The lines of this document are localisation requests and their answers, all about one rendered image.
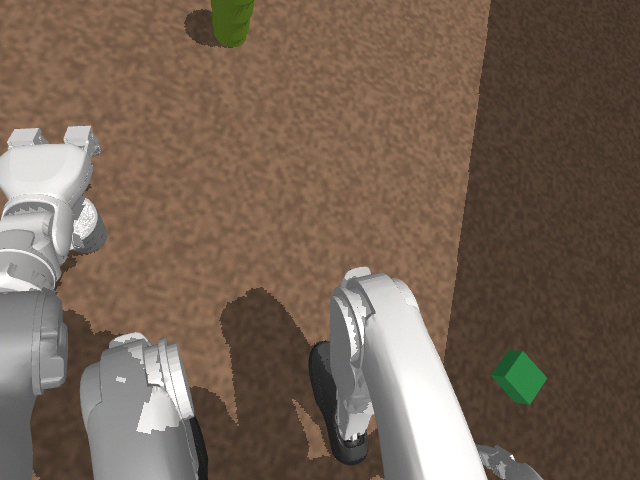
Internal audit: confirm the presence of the left robot hand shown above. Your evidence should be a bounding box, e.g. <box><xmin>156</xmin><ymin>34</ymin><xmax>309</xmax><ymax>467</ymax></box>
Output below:
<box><xmin>0</xmin><ymin>126</ymin><xmax>101</xmax><ymax>250</ymax></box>

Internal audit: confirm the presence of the left robot foot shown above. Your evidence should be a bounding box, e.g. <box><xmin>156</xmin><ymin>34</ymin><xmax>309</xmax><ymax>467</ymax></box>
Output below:
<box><xmin>189</xmin><ymin>417</ymin><xmax>208</xmax><ymax>480</ymax></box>

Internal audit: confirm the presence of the right robot foot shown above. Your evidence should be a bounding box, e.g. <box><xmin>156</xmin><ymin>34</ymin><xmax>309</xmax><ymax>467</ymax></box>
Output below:
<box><xmin>309</xmin><ymin>341</ymin><xmax>368</xmax><ymax>466</ymax></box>

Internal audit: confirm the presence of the left robot arm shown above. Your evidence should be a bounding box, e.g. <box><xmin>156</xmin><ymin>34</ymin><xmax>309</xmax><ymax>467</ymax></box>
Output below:
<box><xmin>0</xmin><ymin>194</ymin><xmax>74</xmax><ymax>480</ymax></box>

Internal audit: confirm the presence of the right robot hand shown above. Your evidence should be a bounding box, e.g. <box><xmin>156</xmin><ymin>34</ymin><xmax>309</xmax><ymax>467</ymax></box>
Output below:
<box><xmin>476</xmin><ymin>445</ymin><xmax>543</xmax><ymax>480</ymax></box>

